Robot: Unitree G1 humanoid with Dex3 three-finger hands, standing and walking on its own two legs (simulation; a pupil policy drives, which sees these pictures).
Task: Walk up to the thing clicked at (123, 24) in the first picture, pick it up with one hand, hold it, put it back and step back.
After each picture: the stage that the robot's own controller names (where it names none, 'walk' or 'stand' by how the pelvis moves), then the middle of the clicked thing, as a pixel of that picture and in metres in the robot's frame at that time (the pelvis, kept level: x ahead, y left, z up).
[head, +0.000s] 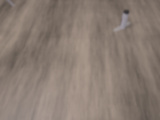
stand; (124, 19) +1.77 -0.49 -0.65
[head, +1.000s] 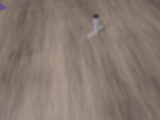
walk; (95, 24) +1.68 -0.03 -0.63
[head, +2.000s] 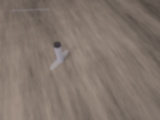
walk; (58, 52) +1.11 +0.33 -0.65
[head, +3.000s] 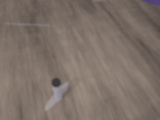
walk; (57, 90) +0.69 +0.21 -0.63
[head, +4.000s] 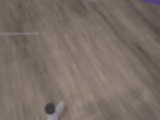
stand; (52, 115) +0.46 +0.21 -0.63
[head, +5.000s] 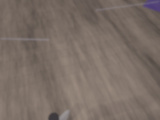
stand; out of the picture +0.42 +0.21 -0.64
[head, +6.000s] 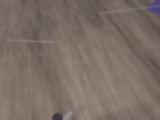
stand; out of the picture +0.44 +0.19 -0.65
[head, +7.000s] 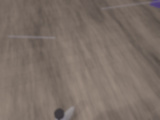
stand; (60, 119) +0.45 +0.19 -0.65
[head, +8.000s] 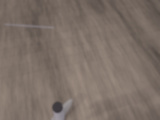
stand; (58, 112) +0.45 +0.17 -0.65
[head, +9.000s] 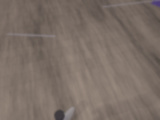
stand; out of the picture +0.43 +0.17 -0.66
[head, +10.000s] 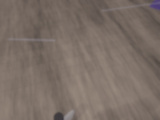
stand; out of the picture +0.44 +0.19 -0.66
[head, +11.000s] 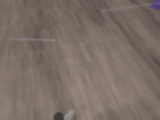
stand; out of the picture +0.44 +0.19 -0.66
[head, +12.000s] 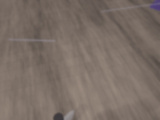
stand; out of the picture +0.43 +0.19 -0.66
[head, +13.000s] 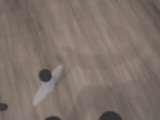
go down; (47, 81) +0.47 +0.18 -0.48
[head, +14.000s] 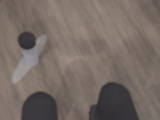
go down; (29, 51) +0.53 +0.18 -0.30
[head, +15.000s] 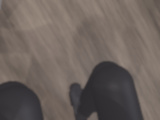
close in; out of the picture +0.53 +0.22 -0.19
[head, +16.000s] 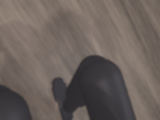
close; out of the picture +0.52 +0.24 -0.18
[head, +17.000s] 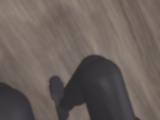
lift; out of the picture +0.50 +0.22 -0.19
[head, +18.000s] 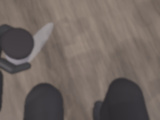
lift; (18, 52) +0.40 +0.21 -0.07
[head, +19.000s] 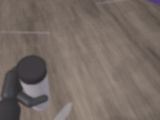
hold; (37, 87) +0.31 +0.16 +0.06
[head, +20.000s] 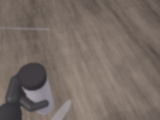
hold; (39, 92) +0.30 +0.16 +0.02
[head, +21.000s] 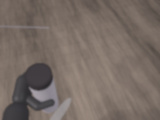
crouch; (45, 92) +0.31 +0.14 +0.01
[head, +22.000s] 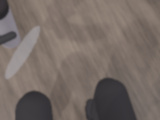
crouch; (2, 25) +0.51 +0.18 -0.05
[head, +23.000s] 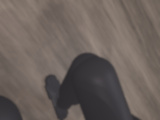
lower; out of the picture +0.51 +0.22 -0.19
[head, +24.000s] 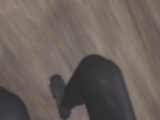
lower; out of the picture +0.50 +0.22 -0.19
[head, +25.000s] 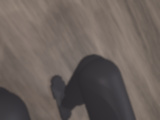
lower; out of the picture +0.50 +0.21 -0.20
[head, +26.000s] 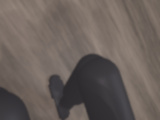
lower; out of the picture +0.50 +0.21 -0.20
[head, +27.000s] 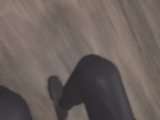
loosen; out of the picture +0.49 +0.19 -0.20
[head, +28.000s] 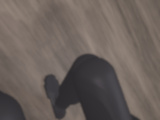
withdraw; out of the picture +0.50 +0.21 -0.20
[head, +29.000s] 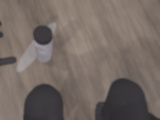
withdraw; (43, 46) +0.51 +0.14 -0.25
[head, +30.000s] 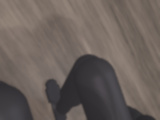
withdraw; out of the picture +0.51 +0.20 -0.19
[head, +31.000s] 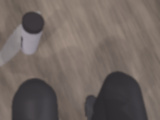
stand; (30, 36) +0.51 +0.16 -0.21
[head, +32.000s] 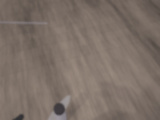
stand; (60, 114) +0.43 +0.14 -0.57
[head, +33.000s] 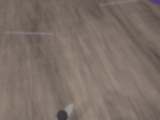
stand; out of the picture +0.43 +0.13 -0.60
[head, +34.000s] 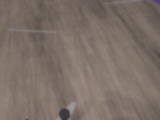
stand; out of the picture +0.43 +0.13 -0.61
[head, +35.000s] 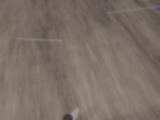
walk; out of the picture +0.44 +0.14 -0.65
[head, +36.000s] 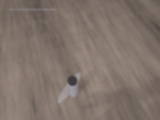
walk; (73, 87) +0.59 +0.11 -0.64
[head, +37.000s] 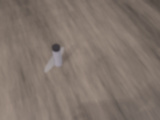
walk; (57, 55) +0.88 +0.24 -0.63
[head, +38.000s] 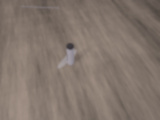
stand; (70, 54) +1.10 +0.14 -0.64
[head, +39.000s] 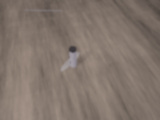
stand; (73, 57) +1.09 +0.14 -0.66
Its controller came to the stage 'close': yes
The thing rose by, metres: 0.68
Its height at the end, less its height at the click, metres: +0.00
